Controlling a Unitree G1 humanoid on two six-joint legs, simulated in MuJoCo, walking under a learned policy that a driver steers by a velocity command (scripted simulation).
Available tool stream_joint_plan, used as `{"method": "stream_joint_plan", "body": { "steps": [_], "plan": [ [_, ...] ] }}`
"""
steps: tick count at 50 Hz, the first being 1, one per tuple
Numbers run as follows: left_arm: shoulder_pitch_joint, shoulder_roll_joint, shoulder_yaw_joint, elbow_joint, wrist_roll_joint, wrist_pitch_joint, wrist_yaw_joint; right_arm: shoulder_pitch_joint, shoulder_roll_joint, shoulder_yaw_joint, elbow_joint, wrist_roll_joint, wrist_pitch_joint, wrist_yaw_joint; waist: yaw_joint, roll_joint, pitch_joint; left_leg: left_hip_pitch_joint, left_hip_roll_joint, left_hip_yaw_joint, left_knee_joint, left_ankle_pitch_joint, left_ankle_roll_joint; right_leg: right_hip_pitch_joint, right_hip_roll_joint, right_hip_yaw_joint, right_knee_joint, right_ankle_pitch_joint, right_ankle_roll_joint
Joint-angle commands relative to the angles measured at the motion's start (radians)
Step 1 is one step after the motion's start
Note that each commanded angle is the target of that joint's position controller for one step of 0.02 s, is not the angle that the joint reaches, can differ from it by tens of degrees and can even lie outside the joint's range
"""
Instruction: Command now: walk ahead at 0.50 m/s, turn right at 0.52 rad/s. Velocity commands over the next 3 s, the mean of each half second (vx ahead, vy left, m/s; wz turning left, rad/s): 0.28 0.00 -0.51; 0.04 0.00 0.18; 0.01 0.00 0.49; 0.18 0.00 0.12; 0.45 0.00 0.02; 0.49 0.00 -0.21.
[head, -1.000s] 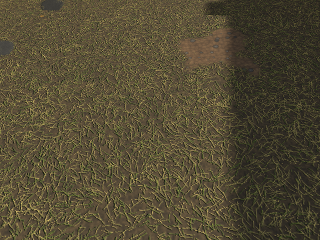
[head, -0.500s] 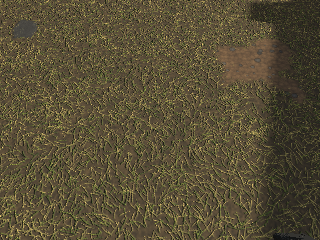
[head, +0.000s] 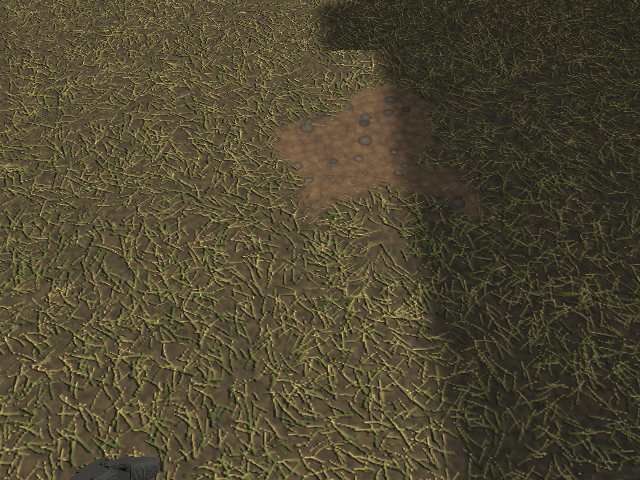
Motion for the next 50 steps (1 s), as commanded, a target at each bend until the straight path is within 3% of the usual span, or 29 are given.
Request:
{"method": "stream_joint_plan", "body": {
  "steps": [1,2,3,4,5,7,10,15,19,20,21,22,23,24,25,27,29,31,34,37,38,39,40,41,42,43,45,47,50],
  "plan": [
    [0.387,0.280,0.086,0.004,0.000,0.000,0.030,0.014,-0.088,0.009,-0.132,-0.004,-0.082,0.027,0.150,-0.145,-0.439,-0.763,-0.109,-0.262,0.817,-0.111,-0.002,1.004,-0.385,0.910,-0.248,-0.092,-0.351],
    [0.367,0.220,0.068,0.007,0.012,-0.003,0.034,-0.110,-0.152,-0.014,-0.169,0.037,-0.110,0.040,0.178,-0.093,-0.331,-0.858,-0.041,-0.328,0.824,-0.037,0.024,0.937,-0.338,0.758,-0.274,-0.071,-0.280],
    [0.293,0.187,0.059,-0.004,0.008,-0.008,0.035,-0.152,-0.146,-0.010,-0.187,0.043,-0.121,0.040,0.141,-0.030,-0.213,-0.850,0.004,-0.313,0.737,0.053,0.037,0.772,-0.296,0.612,-0.285,0.000,-0.239],
    [0.220,0.161,0.051,-0.021,0.006,-0.009,0.035,-0.158,-0.139,-0.015,-0.178,0.022,-0.118,0.031,0.091,0.035,-0.134,-0.791,0.037,-0.301,0.642,0.098,0.030,0.604,-0.253,0.511,-0.306,0.092,-0.210],
    [0.164,0.140,0.042,-0.043,0.017,-0.011,0.038,-0.144,-0.149,-0.025,-0.176,0.009,-0.104,0.023,0.049,0.022,-0.088,-0.711,0.058,-0.296,0.586,0.120,0.014,0.473,-0.225,0.442,-0.323,0.234,-0.197],
    [0.131,0.149,0.042,-0.060,0.021,-0.011,0.044,-0.110,-0.130,-0.029,-0.186,-0.004,-0.071,0.015,0.005,0.003,-0.071,-0.618,0.056,-0.279,0.510,0.122,-0.025,0.325,-0.190,0.366,-0.326,0.454,-0.192],
    [0.151,0.200,0.058,-0.060,0.019,-0.001,0.064,-0.164,-0.088,-0.018,-0.218,-0.016,-0.050,0.003,0.009,-0.034,-0.074,-0.558,-0.002,-0.237,0.293,0.257,-0.066,0.211,-0.121,0.252,-0.294,0.614,-0.158],
    [0.212,0.196,0.061,-0.049,0.001,0.045,0.088,-0.301,-0.094,-0.010,-0.270,0.002,-0.039,0.018,0.071,-0.096,-0.136,-0.457,-0.079,-0.260,-0.003,0.498,-0.070,0.239,-0.095,0.306,-0.213,0.376,-0.074],
    [0.169,0.163,0.051,-0.068,0.007,0.055,0.103,-0.242,-0.149,-0.031,-0.264,-0.007,-0.050,0.029,0.022,-0.118,-0.137,-0.391,-0.062,-0.301,-0.143,0.485,-0.027,0.321,-0.118,0.434,-0.073,0.214,-0.039],
    [0.169,0.132,0.042,-0.073,0.010,0.052,0.103,-0.203,-0.159,-0.035,-0.256,-0.020,-0.059,0.027,0.006,-0.099,-0.154,-0.306,-0.028,-0.298,-0.206,0.601,0.002,0.312,-0.070,0.414,0.013,0.162,-0.005],
    [0.201,0.075,0.022,-0.086,0.028,0.046,0.102,-0.158,-0.205,-0.040,-0.263,-0.041,-0.062,0.019,0.009,0.028,-0.240,-0.123,0.143,-0.441,-0.187,0.899,0.065,0.228,0.011,0.328,0.230,-0.060,0.044],
    [0.399,0.049,0.014,-0.071,0.025,0.040,0.100,-0.150,-0.227,-0.037,-0.271,-0.065,-0.049,0.017,0.097,0.284,-0.308,0.075,0.356,-0.736,-0.175,1.170,0.260,0.023,0.141,0.272,0.469,-0.636,0.104],
    [0.474,0.140,0.026,-0.045,0.010,0.043,0.094,-0.157,-0.194,-0.036,-0.265,-0.026,-0.037,0.022,0.109,0.283,-0.362,0.064,0.420,-0.899,-0.212,0.861,0.344,-0.039,0.064,0.283,0.595,-0.606,0.135],
    [0.362,0.205,0.044,-0.035,0.001,0.063,0.100,-0.200,-0.128,-0.019,-0.290,-0.013,-0.028,0.022,0.061,0.172,-0.272,-0.005,0.334,-0.787,-0.233,0.652,0.302,-0.072,0.028,0.258,0.653,-0.531,0.162],
    [0.275,0.210,0.048,-0.042,0.006,0.084,0.110,-0.224,-0.105,-0.007,-0.291,-0.019,-0.014,0.023,0.043,0.104,-0.221,-0.083,0.266,-0.682,-0.249,0.503,0.251,-0.076,0.012,0.230,0.653,-0.467,0.174],
    [0.232,0.172,0.042,-0.054,0.016,0.110,0.113,-0.280,-0.103,0.004,-0.288,-0.021,0.007,0.023,0.063,0.114,-0.130,-0.263,0.185,-0.559,-0.307,0.382,0.213,0.004,-0.017,0.204,0.574,-0.393,0.185],
    [0.256,0.086,0.017,-0.039,0.026,0.104,0.107,-0.291,-0.085,0.010,-0.269,-0.024,0.013,0.026,0.081,0.158,-0.114,-0.353,0.087,-0.442,-0.329,0.369,0.178,0.147,-0.026,0.131,0.349,-0.363,0.186],
    [0.220,0.069,0.007,-0.038,0.032,0.090,0.106,-0.257,-0.116,-0.002,-0.257,-0.011,0.019,0.027,0.052,0.192,-0.122,-0.312,0.082,-0.456,-0.320,0.378,0.197,0.199,-0.019,0.108,0.175,-0.359,0.184],
    [0.215,0.114,0.021,-0.023,0.020,0.082,0.108,-0.230,-0.174,-0.022,-0.261,0.006,0.030,0.023,0.046,0.181,-0.131,-0.272,0.119,-0.549,-0.310,0.308,0.219,0.248,-0.002,0.110,0.000,-0.221,0.161],
    [0.225,0.139,0.032,-0.014,0.029,0.075,0.106,-0.218,-0.166,-0.023,-0.263,0.025,0.041,0.012,0.066,0.148,-0.112,-0.379,0.086,-0.568,-0.300,0.166,0.156,0.382,-0.025,0.116,-0.143,-0.108,0.092],
    [0.246,0.166,0.038,-0.021,0.042,0.073,0.109,-0.225,-0.145,-0.018,-0.272,0.021,0.038,0.011,0.076,0.098,-0.119,-0.462,0.055,-0.536,-0.244,0.137,0.119,0.449,-0.112,0.175,-0.151,-0.095,0.051],
    [0.248,0.214,0.056,0.000,0.046,0.076,0.108,-0.244,-0.118,-0.018,-0.299,0.021,0.032,0.014,0.050,-0.101,-0.081,-0.532,-0.053,-0.372,-0.150,0.077,0.069,0.394,-0.178,0.243,-0.190,-0.162,-0.005],
    [0.233,0.196,0.055,-0.012,0.051,0.072,0.107,-0.261,-0.128,-0.020,-0.304,0.020,0.028,0.016,0.068,-0.190,-0.057,-0.562,-0.113,-0.283,-0.009,0.072,0.036,0.365,-0.269,0.342,-0.271,-0.119,-0.059],
    [0.176,0.193,0.054,-0.035,0.060,0.064,0.112,-0.248,-0.136,-0.030,-0.303,0.018,0.027,0.021,0.064,-0.239,-0.050,-0.599,-0.112,-0.244,0.161,-0.003,0.018,0.368,-0.361,0.404,-0.291,0.031,-0.105],
    [0.155,0.178,0.050,-0.053,0.061,0.054,0.119,-0.227,-0.154,-0.043,-0.289,0.018,0.034,0.021,0.064,-0.197,-0.059,-0.628,-0.095,-0.260,0.323,-0.073,-0.001,0.385,-0.388,0.403,-0.275,0.205,-0.130],
    [0.130,0.173,0.049,-0.058,0.046,0.045,0.123,-0.193,-0.160,-0.051,-0.281,0.018,0.045,0.021,0.047,-0.146,-0.062,-0.666,-0.079,-0.281,0.424,-0.074,-0.017,0.413,-0.395,0.373,-0.248,0.326,-0.130],
    [0.101,0.168,0.048,-0.056,0.023,0.041,0.123,-0.170,-0.112,-0.040,-0.278,0.022,0.065,0.022,0.035,-0.106,-0.061,-0.699,-0.047,-0.274,0.428,-0.018,-0.043,0.458,-0.352,0.270,-0.214,0.419,-0.091],
    [0.104,0.181,0.055,-0.048,0.020,0.055,0.120,-0.202,-0.082,-0.025,-0.301,0.026,0.072,0.033,0.055,-0.133,-0.067,-0.638,-0.036,-0.218,0.323,0.045,-0.059,0.450,-0.307,0.180,-0.200,0.414,-0.070],
    [0.130,0.216,0.068,-0.037,0.016,0.071,0.117,-0.237,-0.102,-0.026,-0.344,0.031,0.077,0.058,0.083,-0.177,-0.094,-0.501,-0.045,-0.159,0.152,0.090,-0.043,0.432,-0.312,0.132,-0.178,0.376,-0.062]
  ]
}}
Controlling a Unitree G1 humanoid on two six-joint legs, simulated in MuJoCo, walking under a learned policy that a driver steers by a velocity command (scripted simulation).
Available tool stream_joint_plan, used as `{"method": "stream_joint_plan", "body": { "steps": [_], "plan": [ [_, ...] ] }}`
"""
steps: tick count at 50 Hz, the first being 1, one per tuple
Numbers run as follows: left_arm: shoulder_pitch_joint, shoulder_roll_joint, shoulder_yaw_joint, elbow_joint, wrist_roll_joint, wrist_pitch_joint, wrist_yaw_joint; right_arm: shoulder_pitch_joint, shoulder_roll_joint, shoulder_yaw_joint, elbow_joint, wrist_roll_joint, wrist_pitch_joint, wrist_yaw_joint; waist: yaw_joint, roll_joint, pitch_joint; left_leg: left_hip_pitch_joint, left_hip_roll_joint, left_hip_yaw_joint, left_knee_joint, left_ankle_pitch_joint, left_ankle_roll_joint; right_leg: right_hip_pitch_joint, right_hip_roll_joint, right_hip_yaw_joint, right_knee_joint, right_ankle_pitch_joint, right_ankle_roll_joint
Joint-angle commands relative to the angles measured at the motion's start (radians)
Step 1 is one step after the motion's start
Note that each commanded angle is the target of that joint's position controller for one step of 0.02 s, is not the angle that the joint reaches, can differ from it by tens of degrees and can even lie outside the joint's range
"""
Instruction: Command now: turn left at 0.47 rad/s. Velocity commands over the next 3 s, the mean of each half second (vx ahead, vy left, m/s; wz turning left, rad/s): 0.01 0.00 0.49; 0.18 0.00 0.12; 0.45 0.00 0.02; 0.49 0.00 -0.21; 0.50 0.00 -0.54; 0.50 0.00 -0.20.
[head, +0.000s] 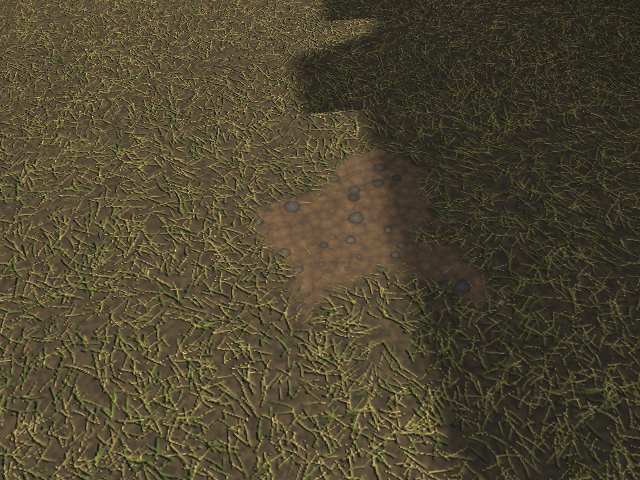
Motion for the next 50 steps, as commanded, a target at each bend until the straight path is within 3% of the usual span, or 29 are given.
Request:
{"method": "stream_joint_plan", "body": {
  "steps": [1,3,4,5,6,7,8,9,10,12,17,23,26,27,28,29,30,31,32,34,36,39,40,41,42,43,45,47,50],
  "plan": [
    [-0.007,0.196,0.053,-0.049,-0.012,-0.002,0.000,-0.052,-0.053,-0.006,-0.111,0.004,-0.007,0.023,0.022,-0.192,-0.099,0.041,-0.005,0.059,-0.154,0.056,0.015,0.116,-0.221,0.110,-0.055,0.541,-0.197],
    [-0.015,0.188,0.049,-0.041,-0.029,-0.010,-0.005,0.025,-0.071,-0.021,-0.091,-0.004,-0.004,0.022,-0.021,-0.159,-0.109,0.195,-0.045,0.090,-0.346,0.214,0.060,0.055,-0.201,0.065,0.041,0.455,-0.146],
    [0.047,0.158,0.042,-0.017,-0.019,-0.018,-0.013,0.064,-0.113,-0.039,-0.087,-0.008,-0.004,0.009,-0.029,-0.059,-0.131,0.338,-0.024,0.009,-0.430,0.396,0.098,-0.034,-0.153,-0.004,0.179,0.330,-0.077],
    [0.046,0.086,0.017,-0.061,0.035,-0.025,-0.021,0.101,-0.264,-0.073,-0.111,-0.020,-0.006,-0.013,-0.013,0.272,-0.164,0.545,0.262,-0.394,-0.435,0.857,0.236,-0.336,-0.025,-0.086,0.519,-0.161,0.039],
    [-0.057,0.096,0.015,-0.099,0.027,-0.033,-0.017,0.135,-0.252,-0.058,-0.122,-0.050,-0.025,0.000,-0.081,0.275,-0.243,0.513,0.405,-0.596,-0.478,0.935,0.439,-0.447,0.075,0.079,0.711,-0.431,0.055],
    [-0.092,0.140,0.027,-0.102,0.003,-0.030,-0.015,0.114,-0.217,-0.047,-0.125,-0.053,-0.045,0.007,-0.088,0.151,-0.212,0.488,0.365,-0.527,-0.494,0.827,0.431,-0.469,0.049,0.133,0.789,-0.387,0.045],
    [-0.095,0.143,0.029,-0.096,-0.003,-0.026,-0.009,0.067,-0.186,-0.040,-0.123,-0.039,-0.055,0.001,-0.061,0.109,-0.165,0.449,0.304,-0.444,-0.488,0.720,0.371,-0.480,0.032,0.138,0.776,-0.302,0.031],
    [-0.084,0.143,0.032,-0.078,0.004,-0.021,0.002,0.022,-0.164,-0.034,-0.127,-0.020,-0.053,-0.008,-0.042,0.063,-0.138,0.413,0.256,-0.396,-0.492,0.626,0.318,-0.478,0.017,0.143,0.728,-0.226,0.030],
    [-0.073,0.155,0.038,-0.076,0.009,-0.016,0.009,-0.014,-0.151,-0.027,-0.134,-0.010,-0.047,-0.016,-0.022,0.079,-0.125,0.363,0.225,-0.368,-0.503,0.583,0.294,-0.441,0.013,0.147,0.683,-0.169,0.033],
    [-0.041,0.135,0.036,-0.070,0.006,-0.016,0.003,-0.027,-0.146,-0.024,-0.147,-0.018,-0.036,-0.028,-0.002,0.106,-0.137,0.316,0.185,-0.344,-0.518,0.553,0.286,-0.378,0.045,0.132,0.646,-0.096,0.041],
    [-0.074,0.099,0.020,-0.081,0.005,-0.024,-0.006,-0.012,-0.156,-0.033,-0.157,-0.014,-0.024,-0.047,-0.023,0.121,-0.135,0.307,0.162,-0.388,-0.528,0.365,0.285,-0.330,0.074,0.145,0.396,-0.040,0.059],
    [-0.066,0.111,0.018,-0.085,-0.004,-0.036,-0.029,-0.020,-0.138,-0.021,-0.158,-0.026,-0.012,-0.033,-0.045,0.148,-0.121,0.247,0.165,-0.446,-0.505,0.301,0.284,-0.186,0.072,0.121,0.229,-0.057,0.038],
    [-0.015,0.091,0.013,-0.074,-0.001,-0.051,-0.045,-0.045,-0.113,-0.004,-0.156,-0.016,-0.007,-0.031,-0.003,0.134,-0.118,0.227,0.130,-0.445,-0.454,0.330,0.242,-0.041,0.077,0.095,-0.028,0.084,-0.001],
    [-0.008,0.104,0.014,-0.076,0.012,-0.055,-0.047,-0.016,-0.092,0.003,-0.146,-0.017,-0.010,-0.032,-0.003,0.105,-0.118,0.192,0.098,-0.425,-0.431,0.285,0.198,0.038,0.039,0.126,-0.103,0.184,-0.023],
    [0.005,0.163,0.022,-0.089,0.032,-0.056,-0.043,0.019,-0.060,0.014,-0.145,-0.033,-0.017,-0.031,-0.027,-0.021,-0.134,0.133,0.030,-0.345,-0.321,0.153,0.136,0.108,-0.109,0.261,-0.136,0.313,-0.075],
    [-0.037,0.196,0.024,-0.078,0.045,-0.051,-0.042,0.056,-0.051,0.012,-0.152,-0.028,-0.025,-0.028,-0.094,-0.208,-0.105,0.082,-0.084,-0.193,-0.253,-0.019,0.084,0.057,-0.209,0.382,-0.147,0.396,-0.196],
    [-0.070,0.134,0.009,-0.095,0.042,-0.053,-0.043,0.025,-0.094,0.004,-0.148,-0.042,-0.031,-0.031,-0.061,-0.214,-0.103,0.122,-0.052,-0.162,-0.197,-0.069,0.044,-0.006,-0.249,0.435,-0.183,0.323,-0.259],
    [-0.090,0.115,0.001,-0.099,0.034,-0.055,-0.042,-0.005,-0.113,-0.007,-0.146,-0.036,-0.030,-0.031,-0.049,-0.193,-0.090,0.135,-0.037,-0.149,-0.171,-0.040,0.030,-0.008,-0.218,0.409,-0.180,0.272,-0.246],
    [-0.097,0.125,0.002,-0.098,0.025,-0.055,-0.039,-0.014,-0.092,-0.004,-0.138,-0.035,-0.025,-0.032,-0.047,-0.178,-0.088,0.141,-0.031,-0.136,-0.188,-0.011,0.020,0.001,-0.182,0.371,-0.168,0.246,-0.219],
    [-0.068,0.124,-0.004,-0.082,0.009,-0.053,-0.034,-0.003,-0.035,0.012,-0.123,-0.040,-0.019,-0.024,-0.033,-0.178,-0.093,0.195,-0.022,-0.089,-0.241,0.050,0.014,-0.012,-0.137,0.329,-0.190,-0.040,-0.176],
    [-0.013,0.164,0.006,-0.069,0.005,-0.039,-0.035,0.000,-0.028,0.013,-0.110,-0.026,-0.028,-0.013,-0.014,-0.189,-0.023,0.209,-0.063,-0.001,-0.261,0.020,0.033,-0.071,-0.104,0.320,-0.220,-0.298,-0.168],
    [0.004,0.154,0.000,-0.078,-0.009,-0.035,-0.041,0.031,-0.027,0.014,-0.093,-0.013,-0.061,-0.009,-0.026,-0.171,0.020,0.274,-0.037,-0.009,-0.375,0.016,0.097,-0.117,-0.105,0.338,-0.193,-0.317,-0.175],
    [-0.011,0.126,-0.008,-0.090,-0.013,-0.044,-0.043,0.060,-0.046,0.009,-0.082,-0.018,-0.071,-0.008,-0.038,-0.129,-0.001,0.337,-0.009,-0.050,-0.382,0.031,0.126,-0.158,-0.079,0.299,-0.140,-0.244,-0.157],
    [-0.052,0.095,-0.017,-0.113,-0.012,-0.055,-0.043,0.117,-0.073,-0.002,-0.063,-0.021,-0.081,-0.004,-0.060,-0.029,-0.014,0.356,0.040,-0.147,-0.427,-0.074,0.169,-0.205,-0.005,0.188,-0.023,-0.205,-0.117],
    [-0.090,0.066,-0.024,-0.141,-0.014,-0.073,-0.046,0.190,-0.109,-0.012,-0.042,-0.017,-0.089,0.000,-0.079,0.126,-0.005,0.409,0.136,-0.330,-0.534,-0.201,0.237,-0.305,0.086,0.056,0.172,-0.153,-0.068],
    [-0.116,0.083,-0.021,-0.165,-0.026,-0.090,-0.049,0.214,-0.146,-0.018,-0.041,-0.017,-0.096,0.006,-0.093,0.222,0.043,0.448,0.272,-0.550,-0.639,-0.220,0.315,-0.436,0.095,0.030,0.280,-0.150,-0.053],
    [-0.161,0.125,-0.004,-0.186,-0.042,-0.111,-0.057,0.263,-0.135,-0.014,-0.025,-0.022,-0.113,-0.003,-0.110,0.166,0.095,0.554,0.356,-0.649,-0.662,-0.066,0.369,-0.655,0.036,0.104,0.500,-0.270,-0.072],
    [-0.143,0.101,-0.009,-0.177,-0.031,-0.120,-0.071,0.268,-0.123,-0.009,-0.022,-0.016,-0.118,-0.011,-0.099,0.095,0.050,0.649,0.323,-0.536,-0.644,0.071,0.333,-0.738,-0.011,0.111,0.550,-0.151,-0.084],
    [-0.175,0.057,-0.028,-0.178,-0.014,-0.122,-0.101,0.215,-0.095,0.002,-0.031,-0.011,-0.099,-0.016,-0.092,0.091,0.038,0.525,0.215,-0.308,-0.682,0.244,0.271,-0.566,-0.006,0.047,0.364,0.018,-0.051]
  ]
}}
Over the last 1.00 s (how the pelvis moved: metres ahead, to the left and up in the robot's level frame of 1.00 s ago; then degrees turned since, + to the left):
0.27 0.03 0.02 -7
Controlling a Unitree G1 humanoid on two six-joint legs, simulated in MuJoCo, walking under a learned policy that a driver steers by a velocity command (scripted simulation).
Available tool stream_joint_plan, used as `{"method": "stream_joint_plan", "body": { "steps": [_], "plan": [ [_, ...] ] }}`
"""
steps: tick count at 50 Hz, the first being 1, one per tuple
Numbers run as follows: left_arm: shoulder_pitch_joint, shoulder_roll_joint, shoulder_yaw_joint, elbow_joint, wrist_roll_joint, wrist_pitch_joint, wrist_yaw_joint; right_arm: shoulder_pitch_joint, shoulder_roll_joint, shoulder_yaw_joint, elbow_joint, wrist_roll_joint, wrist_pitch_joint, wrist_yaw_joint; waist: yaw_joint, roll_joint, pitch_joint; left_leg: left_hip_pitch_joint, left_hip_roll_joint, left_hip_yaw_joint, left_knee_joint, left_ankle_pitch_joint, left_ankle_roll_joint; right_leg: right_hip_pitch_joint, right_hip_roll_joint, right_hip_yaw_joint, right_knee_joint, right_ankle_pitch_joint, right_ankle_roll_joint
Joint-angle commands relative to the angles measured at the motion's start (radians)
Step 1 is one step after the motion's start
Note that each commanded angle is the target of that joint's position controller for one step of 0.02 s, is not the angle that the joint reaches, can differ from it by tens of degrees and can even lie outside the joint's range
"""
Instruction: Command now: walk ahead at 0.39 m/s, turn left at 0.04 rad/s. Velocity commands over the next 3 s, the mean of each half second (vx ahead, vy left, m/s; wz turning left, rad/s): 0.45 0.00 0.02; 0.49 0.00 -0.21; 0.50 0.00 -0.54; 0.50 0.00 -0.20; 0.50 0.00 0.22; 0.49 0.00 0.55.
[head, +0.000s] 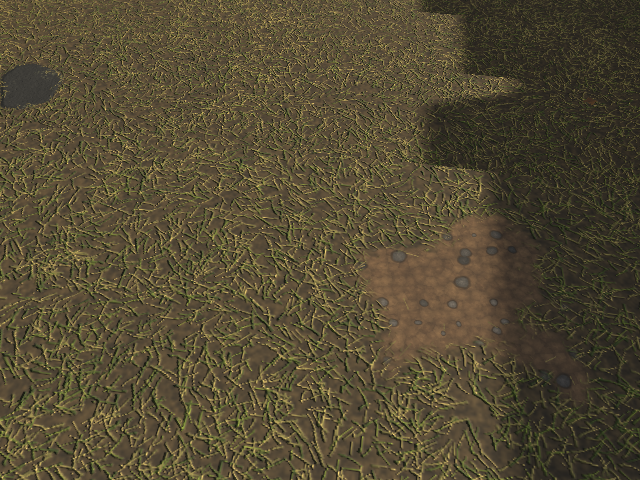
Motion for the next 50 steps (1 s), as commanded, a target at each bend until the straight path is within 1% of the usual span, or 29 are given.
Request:
{"method": "stream_joint_plan", "body": {
  "steps": [1,3,6,8,9,10,11,12,13,14,15,16,17,20,23,27,30,33,35,36,37,38,39,40,41,42,43,46,50],
  "plan": [
    [-0.187,0.014,-0.010,-0.120,0.010,-0.030,-0.030,-0.039,-0.155,-0.036,-0.066,0.007,-0.005,-0.010,-0.024,0.126,0.078,0.075,0.210,-0.193,-0.207,0.194,0.174,-0.181,-0.030,-0.011,-0.161,0.156,0.026],
    [-0.204,0.019,-0.012,-0.123,0.003,-0.028,-0.038,-0.023,-0.186,-0.043,-0.058,0.008,-0.004,-0.008,-0.030,0.141,0.077,-0.009,0.199,-0.142,-0.215,0.208,0.161,-0.038,0.002,-0.035,-0.269,0.244,0.038],
    [-0.185,0.073,0.004,-0.127,-0.006,-0.021,-0.033,-0.010,-0.220,-0.054,-0.042,0.020,-0.010,-0.006,0.000,0.152,0.085,-0.028,0.250,-0.150,-0.209,0.223,0.142,0.075,0.013,-0.020,-0.354,0.299,0.014],
    [-0.091,0.114,0.026,-0.105,-0.001,-0.016,-0.019,-0.021,-0.222,-0.054,-0.036,0.019,-0.010,-0.007,0.068,0.143,0.039,-0.023,0.234,-0.103,-0.087,0.448,0.104,0.219,0.042,-0.037,-0.394,0.287,-0.023],
    [0.033,0.146,0.046,-0.070,0.000,-0.011,-0.008,-0.012,-0.200,-0.047,-0.032,0.014,-0.010,-0.008,0.129,0.119,-0.035,-0.053,0.192,-0.053,0.079,0.571,0.078,0.377,0.054,-0.046,-0.402,0.270,-0.050],
    [0.203,0.192,0.063,-0.039,0.005,-0.007,0.004,-0.011,-0.152,-0.029,-0.050,-0.006,-0.011,-0.012,0.203,0.044,-0.160,-0.205,0.144,-0.011,0.355,0.445,0.039,0.627,-0.064,0.085,-0.388,0.225,-0.097],
    [0.277,0.303,0.077,-0.027,0.031,-0.005,0.002,0.089,-0.034,0.004,-0.087,0.004,-0.025,-0.015,0.150,-0.279,-0.297,-0.512,-0.026,0.014,0.757,-0.131,-0.034,0.863,-0.330,0.622,-0.562,-0.080,-0.248],
    [0.257,0.221,0.056,-0.030,0.018,-0.011,-0.004,0.057,-0.122,-0.014,-0.073,0.024,-0.039,-0.013,0.164,-0.230,-0.271,-0.629,-0.013,-0.104,0.900,-0.223,-0.031,0.816,-0.349,0.837,-0.718,-0.281,-0.258],
    [0.184,0.179,0.040,-0.031,0.012,-0.013,-0.002,-0.028,-0.176,-0.032,-0.089,0.046,-0.043,-0.007,0.145,-0.157,-0.122,-0.704,0.046,-0.079,0.934,-0.144,-0.017,0.704,-0.338,0.701,-0.721,-0.266,-0.223],
    [0.132,0.156,0.033,-0.035,0.017,-0.012,-0.003,-0.088,-0.175,-0.028,-0.097,0.038,-0.045,-0.008,0.123,-0.070,-0.049,-0.675,0.093,-0.048,0.899,-0.057,-0.006,0.580,-0.296,0.564,-0.715,-0.124,-0.204],
    [0.091,0.135,0.028,-0.035,0.029,-0.013,-0.007,-0.111,-0.161,-0.029,-0.096,0.017,-0.044,-0.010,0.095,-0.037,-0.011,-0.641,0.122,-0.043,0.845,0.006,-0.005,0.481,-0.246,0.464,-0.723,-0.004,-0.194],
    [0.063,0.114,0.022,-0.038,0.039,-0.018,-0.009,-0.095,-0.150,-0.031,-0.086,0.011,-0.037,-0.008,0.062,-0.060,-0.007,-0.582,0.149,-0.051,0.807,0.054,-0.003,0.413,-0.207,0.391,-0.744,0.071,-0.184],
    [0.048,0.104,0.021,-0.037,0.038,-0.024,-0.009,-0.076,-0.136,-0.030,-0.075,0.011,-0.028,-0.006,0.045,-0.080,-0.012,-0.542,0.155,-0.047,0.784,0.081,-0.008,0.376,-0.188,0.349,-0.769,0.111,-0.187],
    [0.062,0.111,0.024,-0.010,0.025,-0.040,-0.004,-0.107,-0.112,-0.026,-0.073,0.000,-0.010,-0.009,0.033,-0.051,0.021,-0.563,0.160,-0.032,0.701,0.150,-0.031,0.330,-0.175,0.260,-0.823,0.204,-0.209],
    [0.102,0.125,0.028,0.017,0.021,-0.035,0.007,-0.218,-0.098,-0.020,-0.103,-0.008,-0.018,-0.008,0.063,-0.023,0.058,-0.632,0.163,-0.029,0.528,0.292,-0.053,0.368,-0.167,0.200,-0.843,0.279,-0.205],
    [0.168,0.152,0.032,0.052,0.010,-0.020,0.018,-0.358,-0.070,-0.006,-0.134,-0.001,-0.038,0.009,0.121,-0.018,0.080,-0.586,0.129,0.012,0.297,0.446,-0.054,0.398,-0.149,0.120,-0.838,0.337,-0.175],
    [0.227,0.162,0.034,0.085,0.006,-0.006,0.020,-0.449,-0.067,-0.001,-0.165,0.007,-0.047,0.028,0.154,-0.013,0.100,-0.590,0.108,0.024,0.205,0.445,-0.042,0.474,-0.176,0.116,-0.807,0.359,-0.176],
    [0.261,0.169,0.038,0.110,0.002,0.014,0.025,-0.502,-0.077,-0.002,-0.196,0.009,-0.055,0.048,0.154,-0.024,0.104,-0.591,0.087,0.022,0.141,0.350,-0.011,0.569,-0.215,0.142,-0.744,0.444,-0.165],
    [0.253,0.186,0.043,0.115,0.000,0.025,0.031,-0.456,-0.103,-0.013,-0.193,0.007,-0.062,0.051,0.113,-0.050,0.071,-0.494,0.055,0.033,0.107,0.268,0.012,0.602,-0.221,0.163,-0.670,0.597,-0.147],
    [0.233,0.200,0.046,0.112,0.000,0.029,0.033,-0.377,-0.130,-0.027,-0.175,0.005,-0.064,0.046,0.063,-0.065,0.018,-0.367,0.025,0.057,0.087,0.242,0.031,0.593,-0.202,0.154,-0.580,0.759,-0.134],
    [0.217,0.186,0.038,0.107,0.005,0.032,0.034,-0.222,-0.177,-0.051,-0.134,0.003,-0.066,0.035,-0.019,-0.056,-0.090,-0.128,0.026,0.064,0.073,0.283,0.064,0.522,-0.149,0.116,-0.405,0.819,-0.104],
    [0.207,0.125,0.013,0.074,0.028,0.026,0.035,-0.028,-0.251,-0.072,-0.103,-0.014,-0.062,0.020,-0.093,0.024,-0.264,0.219,0.207,-0.113,0.138,0.317,0.128,0.301,-0.088,0.085,-0.104,0.570,-0.066],
    [0.360,-0.002,-0.023,0.058,0.014,0.007,0.028,0.015,-0.312,-0.084,-0.081,-0.023,-0.055,0.021,-0.015,0.301,-0.417,0.561,0.453,-0.575,0.061,0.119,0.275,-0.096,0.081,0.068,0.237,-0.152,0.000],
    [0.293,0.113,0.003,0.078,-0.013,-0.005,0.027,0.020,-0.202,-0.060,-0.090,-0.015,-0.050,0.018,-0.071,0.212,-0.389,0.509,0.437,-0.639,-0.031,-0.016,0.253,-0.193,0.046,0.179,0.346,-0.192,0.003],
    [0.190,0.161,0.022,0.046,-0.032,-0.008,0.026,-0.042,-0.161,-0.045,-0.086,-0.011,-0.048,0.012,-0.066,0.168,-0.217,0.378,0.403,-0.467,-0.056,0.008,0.205,-0.249,0.002,0.156,0.363,-0.107,0.004],
    [0.141,0.150,0.021,0.033,-0.022,-0.007,0.030,-0.107,-0.139,-0.037,-0.085,-0.012,-0.048,0.010,-0.034,0.105,-0.133,0.238,0.364,-0.354,-0.085,0.091,0.182,-0.224,-0.042,0.128,0.329,-0.023,0.010],
    [0.118,0.137,0.024,0.028,-0.008,-0.001,0.031,-0.156,-0.113,-0.031,-0.081,-0.015,-0.050,0.012,-0.003,0.098,-0.066,0.122,0.327,-0.268,-0.123,0.156,0.172,-0.193,-0.068,0.125,0.280,0.032,0.017],
    [0.173,0.075,0.023,0.042,-0.012,0.039,0.028,-0.215,-0.096,-0.033,-0.062,-0.020,-0.073,0.014,0.063,0.117,-0.011,-0.046,0.289,-0.108,-0.220,0.255,0.171,-0.085,-0.104,0.122,0.234,0.099,0.034],
    [0.099,0.057,0.021,0.005,0.000,0.055,0.029,-0.218,-0.132,-0.048,-0.025,-0.022,-0.082,0.006,0.068,0.087,0.051,-0.064,0.280,0.045,-0.262,0.366,0.169,-0.161,-0.112,0.129,0.093,0.246,0.053]
  ]
}}
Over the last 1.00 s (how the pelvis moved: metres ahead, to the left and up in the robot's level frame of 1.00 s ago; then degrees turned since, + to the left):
0.08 0.03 0.00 18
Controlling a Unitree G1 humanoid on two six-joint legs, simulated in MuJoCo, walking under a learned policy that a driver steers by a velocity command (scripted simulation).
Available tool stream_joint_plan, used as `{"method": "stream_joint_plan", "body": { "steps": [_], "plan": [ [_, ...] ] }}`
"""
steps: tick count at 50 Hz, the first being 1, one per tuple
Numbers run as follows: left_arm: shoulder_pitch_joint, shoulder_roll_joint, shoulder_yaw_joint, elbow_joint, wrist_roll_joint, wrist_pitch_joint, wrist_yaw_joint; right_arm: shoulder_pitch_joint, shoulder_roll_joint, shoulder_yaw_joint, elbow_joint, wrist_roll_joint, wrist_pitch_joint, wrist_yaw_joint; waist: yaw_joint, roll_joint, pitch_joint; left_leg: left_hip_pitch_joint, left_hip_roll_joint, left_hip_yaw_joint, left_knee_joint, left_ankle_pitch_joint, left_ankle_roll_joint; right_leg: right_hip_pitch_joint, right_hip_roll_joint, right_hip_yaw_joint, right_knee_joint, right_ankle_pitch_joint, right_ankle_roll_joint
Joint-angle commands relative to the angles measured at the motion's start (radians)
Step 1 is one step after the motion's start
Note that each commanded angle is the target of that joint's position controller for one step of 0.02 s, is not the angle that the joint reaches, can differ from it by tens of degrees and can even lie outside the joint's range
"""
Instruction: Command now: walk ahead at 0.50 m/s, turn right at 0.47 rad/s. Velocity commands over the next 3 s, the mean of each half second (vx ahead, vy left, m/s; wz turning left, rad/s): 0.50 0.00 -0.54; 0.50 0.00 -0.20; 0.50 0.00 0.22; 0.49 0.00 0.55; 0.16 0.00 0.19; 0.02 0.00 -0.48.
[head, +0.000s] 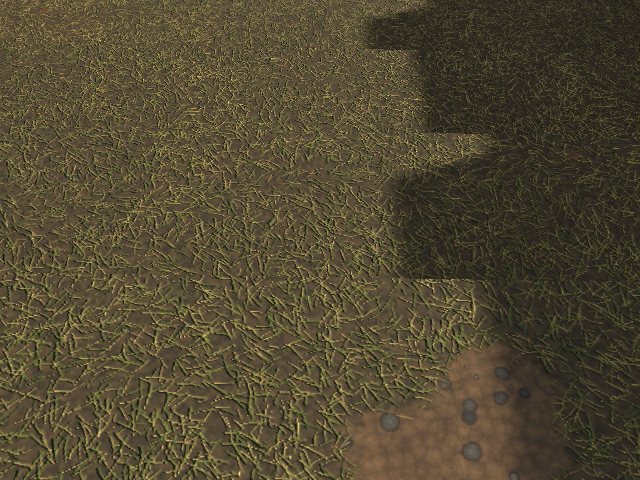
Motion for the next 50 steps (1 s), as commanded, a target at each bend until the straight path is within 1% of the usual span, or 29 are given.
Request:
{"method": "stream_joint_plan", "body": {
  "steps": [1,5,9,11,12,13,14,15,16,17,18,19,20,21,23,24,27,31,35,37,39,40,41,42,43,44,46,48,50],
  "plan": [
    [0.018,0.021,0.004,-0.062,0.005,-0.002,-0.007,-0.083,-0.134,-0.032,-0.059,-0.001,-0.021,-0.010,0.035,0.116,0.013,-0.007,0.274,-0.110,-0.190,0.231,0.150,-0.039,-0.040,0.033,-0.114,0.155,0.008],
    [-0.130,-0.004,-0.009,-0.111,0.007,-0.015,-0.038,-0.038,-0.175,-0.043,-0.035,0.009,-0.004,-0.021,-0.023,0.087,0.047,0.050,0.276,-0.014,-0.187,0.245,0.129,-0.012,-0.020,-0.050,-0.339,0.280,-0.015],
    [-0.209,0.016,-0.003,-0.166,0.006,-0.012,-0.059,0.003,-0.209,-0.057,-0.008,0.033,0.027,-0.023,-0.035,0.092,0.066,0.200,0.323,0.021,-0.122,0.336,0.103,-0.043,0.001,-0.091,-0.434,0.184,-0.060],
    [-0.174,0.046,0.014,-0.177,0.009,-0.006,-0.063,-0.011,-0.238,-0.065,-0.011,0.042,0.042,-0.028,0.005,0.123,0.018,0.241,0.324,0.049,-0.001,0.634,0.081,0.050,0.059,-0.146,-0.444,0.079,-0.099],
    [-0.097,0.074,0.031,-0.165,0.009,-0.002,-0.061,-0.020,-0.249,-0.069,-0.015,0.046,0.051,-0.030,0.054,0.136,-0.035,0.240,0.314,0.065,0.124,0.781,0.068,0.156,0.101,-0.174,-0.446,0.035,-0.124],
    [0.052,0.117,0.059,-0.128,0.005,0.002,-0.053,-0.038,-0.243,-0.065,-0.020,0.051,0.058,-0.033,0.142,0.121,-0.112,0.179,0.279,0.094,0.325,0.820,0.040,0.362,0.153,-0.192,-0.502,0.073,-0.157],
    [0.225,0.194,0.096,-0.082,0.002,0.012,-0.034,-0.023,-0.205,-0.048,-0.033,0.032,0.054,-0.037,0.213,0.045,-0.204,-0.045,0.236,0.096,0.617,0.587,-0.007,0.672,0.111,-0.067,-0.521,0.105,-0.205],
    [0.190,0.313,0.111,-0.088,-0.007,0.007,-0.026,0.067,-0.051,-0.001,-0.093,-0.009,0.032,-0.026,0.080,-0.244,-0.262,-0.503,0.030,0.026,0.980,-0.350,-0.075,0.973,-0.143,0.498,-0.621,-0.064,-0.381],
    [0.207,0.240,0.085,-0.132,0.001,-0.014,-0.035,-0.009,-0.118,-0.004,-0.102,0.022,-0.006,-0.013,0.143,-0.124,-0.415,-0.611,-0.003,-0.228,1.102,-0.434,-0.063,1.040,-0.229,0.782,-0.781,-0.212,-0.437],
    [0.175,0.177,0.066,-0.119,0.010,-0.031,-0.040,-0.110,-0.175,-0.019,-0.131,0.060,-0.025,-0.005,0.158,-0.056,-0.275,-0.697,0.044,-0.241,1.092,-0.336,-0.040,0.960,-0.212,0.653,-0.811,-0.153,-0.379],
    [0.126,0.153,0.058,-0.119,0.008,-0.038,-0.040,-0.128,-0.162,-0.012,-0.136,0.053,-0.038,-0.009,0.118,0.005,-0.180,-0.677,0.087,-0.236,1.009,-0.246,-0.025,0.819,-0.169,0.528,-0.804,-0.058,-0.345],
    [0.055,0.122,0.049,-0.128,0.009,-0.039,-0.038,-0.126,-0.161,-0.015,-0.124,0.025,-0.041,-0.017,0.074,0.044,-0.125,-0.614,0.121,-0.238,0.920,-0.188,-0.028,0.686,-0.130,0.430,-0.801,0.057,-0.317],
    [0.158,-0.053,-0.027,-0.029,0.101,-0.089,-0.034,-0.047,-0.035,0.045,-0.109,-0.148,-0.038,-0.002,0.047,-0.013,-0.114,-0.554,0.138,-0.290,0.909,-0.098,-0.011,0.584,-0.046,0.322,-0.798,-0.079,-0.253],
    [0.125,-0.038,-0.025,-0.044,0.101,-0.097,-0.037,-0.036,-0.022,0.046,-0.110,-0.144,-0.023,0.003,0.026,-0.038,-0.053,-0.542,0.134,-0.278,0.877,-0.064,-0.019,0.494,-0.034,0.305,-0.838,-0.082,-0.256],
    [0.052,0.029,-0.010,-0.076,0.093,-0.116,-0.050,-0.060,-0.091,0.040,-0.120,-0.084,0.004,0.010,0.015,0.002,-0.067,-0.546,0.130,-0.248,0.824,-0.020,-0.048,0.417,-0.024,0.267,-0.857,-0.046,-0.280],
    [0.048,0.056,-0.004,-0.076,0.098,-0.125,-0.061,-0.070,-0.101,0.045,-0.120,-0.068,0.014,0.009,0.017,0.019,-0.063,-0.541,0.135,-0.231,0.794,0.023,-0.070,0.373,-0.024,0.235,-0.857,0.011,-0.285],
    [0.115,0.069,-0.007,-0.051,0.102,-0.130,-0.087,-0.164,-0.060,0.077,-0.133,-0.067,0.037,0.009,0.061,0.029,-0.028,-0.548,0.154,-0.203,0.569,0.138,-0.114,0.358,-0.029,0.203,-0.852,0.174,-0.298],
    [0.242,0.091,-0.002,0.003,0.100,-0.110,-0.113,-0.292,-0.054,0.097,-0.162,-0.060,0.040,0.032,0.126,0.010,-0.005,-0.517,0.104,-0.153,0.354,0.251,-0.084,0.437,-0.051,0.204,-0.803,0.279,-0.311],
    [0.258,0.087,-0.002,0.044,0.103,-0.093,-0.105,-0.376,-0.076,0.097,-0.186,-0.053,0.035,0.028,0.129,-0.010,0.021,-0.540,0.071,-0.161,0.242,0.246,-0.040,0.597,-0.106,0.252,-0.794,0.315,-0.282],
    [0.214,0.103,0.003,0.052,0.105,-0.089,-0.094,-0.377,-0.095,0.093,-0.187,-0.045,0.031,0.018,0.102,-0.019,0.008,-0.464,0.048,-0.142,0.200,0.224,-0.004,0.645,-0.112,0.235,-0.780,0.425,-0.237],
    [0.178,0.118,0.003,0.060,0.114,-0.092,-0.094,-0.236,-0.166,0.061,-0.145,-0.015,0.015,0.009,0.017,0.003,-0.092,-0.123,-0.006,-0.084,0.202,0.299,0.061,0.561,-0.028,0.139,-0.637,0.710,-0.150],
    [0.223,0.052,-0.018,0.061,0.132,-0.097,-0.090,-0.036,-0.203,0.045,-0.086,-0.012,0.001,0.011,-0.030,0.096,-0.277,0.252,0.081,-0.168,0.301,0.442,0.172,0.406,0.063,0.077,-0.399,0.632,-0.081],
    [0.424,-0.054,-0.054,0.074,0.157,-0.114,-0.090,0.209,-0.214,0.034,-0.036,-0.022,0.007,0.014,-0.040,0.294,-0.529,0.746,0.344,-0.569,0.245,0.422,0.422,0.089,0.220,0.048,-0.086,0.050,-0.012],
    [0.297,0.000,-0.038,0.057,0.119,-0.110,-0.103,0.345,-0.167,0.045,0.016,-0.045,0.014,0.012,-0.139,0.215,-0.466,0.744,0.401,-0.811,0.068,0.095,0.387,-0.121,0.260,0.069,0.188,-0.333,-0.011],
    [0.130,0.023,-0.022,0.011,0.095,-0.100,-0.092,0.277,-0.171,0.033,0.028,-0.045,-0.002,0.008,-0.130,0.148,-0.185,0.508,0.364,-0.723,-0.012,-0.194,0.261,-0.250,0.177,0.092,0.268,-0.248,-0.049],
    [0.082,0.035,-0.020,0.012,0.097,-0.097,-0.065,0.141,-0.132,0.041,0.008,-0.038,-0.005,0.005,-0.076,0.105,-0.048,0.270,0.338,-0.629,-0.061,-0.241,0.233,-0.240,0.102,0.079,0.235,-0.144,-0.062],
    [0.089,-0.002,-0.042,0.025,0.141,-0.089,-0.047,0.034,-0.020,0.073,-0.009,-0.033,-0.005,-0.006,0.000,0.090,-0.086,0.080,0.300,-0.504,-0.127,-0.014,0.240,-0.073,0.018,0.075,0.125,-0.039,-0.071],
    [0.066,-0.029,-0.049,0.022,0.135,-0.075,-0.053,-0.033,-0.018,0.067,-0.028,-0.033,-0.017,-0.012,0.040,0.091,-0.084,0.000,0.258,-0.414,-0.181,0.014,0.233,-0.031,-0.002,0.041,0.039,-0.062,-0.055],
    [0.026,-0.023,-0.052,0.018,0.121,-0.066,-0.057,-0.031,-0.061,0.047,-0.026,-0.041,-0.032,-0.004,0.036,0.095,-0.057,-0.056,0.234,-0.335,-0.204,0.069,0.242,-0.042,-0.016,0.005,-0.069,-0.010,-0.024]
  ]
}}
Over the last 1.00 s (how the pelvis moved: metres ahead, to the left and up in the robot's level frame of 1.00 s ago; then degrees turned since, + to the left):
0.51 -0.02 0.00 -9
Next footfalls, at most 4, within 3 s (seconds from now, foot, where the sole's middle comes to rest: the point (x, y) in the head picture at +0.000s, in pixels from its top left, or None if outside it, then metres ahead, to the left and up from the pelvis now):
0.28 right None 0.31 -0.16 -0.78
0.78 left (346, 388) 0.69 -0.06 -0.78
1.30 right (466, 314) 0.88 -0.37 -0.78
1.94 left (352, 234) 1.26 -0.12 -0.93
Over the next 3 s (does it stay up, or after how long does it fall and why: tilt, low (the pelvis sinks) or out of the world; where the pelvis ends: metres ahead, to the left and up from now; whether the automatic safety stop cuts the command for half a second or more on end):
stays up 1.39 -0.25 -0.16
